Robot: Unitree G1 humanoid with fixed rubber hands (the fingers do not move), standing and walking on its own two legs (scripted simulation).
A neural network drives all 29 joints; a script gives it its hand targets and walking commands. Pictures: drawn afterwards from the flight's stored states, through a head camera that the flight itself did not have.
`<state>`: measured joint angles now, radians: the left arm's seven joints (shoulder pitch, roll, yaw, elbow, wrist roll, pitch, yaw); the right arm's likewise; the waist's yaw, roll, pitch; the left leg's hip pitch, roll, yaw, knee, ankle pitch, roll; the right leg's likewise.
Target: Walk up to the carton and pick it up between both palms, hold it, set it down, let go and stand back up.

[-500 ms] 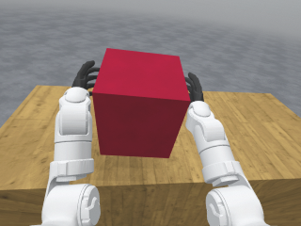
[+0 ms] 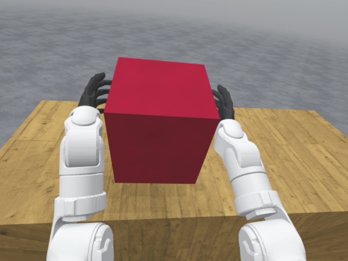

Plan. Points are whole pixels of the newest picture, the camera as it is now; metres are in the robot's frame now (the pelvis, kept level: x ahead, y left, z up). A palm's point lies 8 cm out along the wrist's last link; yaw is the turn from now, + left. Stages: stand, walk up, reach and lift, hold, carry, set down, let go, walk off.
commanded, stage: hold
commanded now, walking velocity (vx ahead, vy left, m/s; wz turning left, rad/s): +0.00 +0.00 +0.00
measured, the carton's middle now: (159, 124) +0.38 +0.04 +0.19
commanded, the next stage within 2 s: none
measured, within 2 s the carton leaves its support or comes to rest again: neither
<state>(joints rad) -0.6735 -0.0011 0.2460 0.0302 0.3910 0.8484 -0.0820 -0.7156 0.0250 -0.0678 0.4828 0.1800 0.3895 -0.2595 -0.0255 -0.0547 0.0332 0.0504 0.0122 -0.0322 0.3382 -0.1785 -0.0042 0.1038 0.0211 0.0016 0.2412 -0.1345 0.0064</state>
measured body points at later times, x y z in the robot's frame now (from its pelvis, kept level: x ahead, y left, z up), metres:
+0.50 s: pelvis +0.00 +0.00 +0.00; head -0.06 +0.03 +0.45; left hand +0.37 +0.17 +0.25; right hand +0.38 -0.12 +0.22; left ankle +0.02 +0.12 -0.75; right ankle +0.02 -0.12 -0.75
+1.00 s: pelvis -0.01 +0.00 +0.00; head -0.10 +0.03 +0.44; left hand +0.35 +0.17 +0.25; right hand +0.36 -0.12 +0.23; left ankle +0.02 +0.12 -0.75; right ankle +0.02 -0.12 -0.75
